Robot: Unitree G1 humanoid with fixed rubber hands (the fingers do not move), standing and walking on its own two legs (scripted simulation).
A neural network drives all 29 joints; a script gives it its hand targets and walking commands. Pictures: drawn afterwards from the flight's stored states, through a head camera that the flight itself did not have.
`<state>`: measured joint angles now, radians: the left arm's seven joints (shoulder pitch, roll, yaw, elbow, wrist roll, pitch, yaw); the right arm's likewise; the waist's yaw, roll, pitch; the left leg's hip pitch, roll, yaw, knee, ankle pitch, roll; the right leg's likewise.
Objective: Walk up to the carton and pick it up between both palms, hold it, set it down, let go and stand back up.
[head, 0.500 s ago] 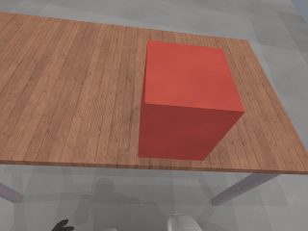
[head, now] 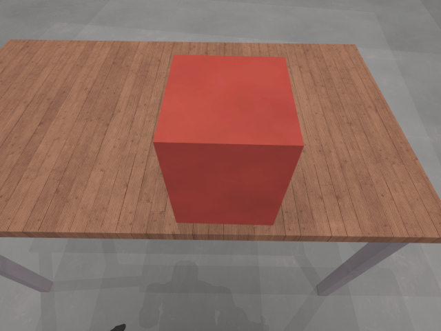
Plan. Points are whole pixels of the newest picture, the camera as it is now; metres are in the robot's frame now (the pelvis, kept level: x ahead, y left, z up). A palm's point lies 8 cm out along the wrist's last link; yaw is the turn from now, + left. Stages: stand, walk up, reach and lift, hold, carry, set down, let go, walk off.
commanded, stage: walk up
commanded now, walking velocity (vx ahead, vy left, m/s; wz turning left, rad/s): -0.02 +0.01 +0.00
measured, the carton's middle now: (226, 145) +0.43 +0.00 +0.07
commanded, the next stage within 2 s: stand in 0.50 s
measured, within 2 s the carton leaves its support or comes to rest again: neither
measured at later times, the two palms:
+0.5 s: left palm out of the picture +0.00 +0.24 -0.14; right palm out of the picture +0.00 -0.20 -0.13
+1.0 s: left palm (107, 303) +0.19 +0.23 -0.14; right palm (337, 312) +0.18 -0.23 -0.13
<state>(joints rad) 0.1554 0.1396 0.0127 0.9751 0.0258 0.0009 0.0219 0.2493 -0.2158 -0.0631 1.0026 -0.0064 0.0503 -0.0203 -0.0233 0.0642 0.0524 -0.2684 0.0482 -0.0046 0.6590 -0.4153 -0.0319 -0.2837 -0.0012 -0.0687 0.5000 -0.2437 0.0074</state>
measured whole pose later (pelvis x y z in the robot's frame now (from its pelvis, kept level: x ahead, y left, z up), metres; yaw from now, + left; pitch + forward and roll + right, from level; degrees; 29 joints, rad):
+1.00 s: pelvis -0.03 +0.01 -0.03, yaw -1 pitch +11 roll -1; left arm -0.25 0.22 0.01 0.88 -0.15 0.51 0.05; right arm -0.21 -0.26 0.00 0.81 0.16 0.51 -0.03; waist 0.00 0.02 -0.05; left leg -0.59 0.02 0.04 0.85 -0.45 0.03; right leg -0.66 -0.04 -0.02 0.78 -0.31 0.04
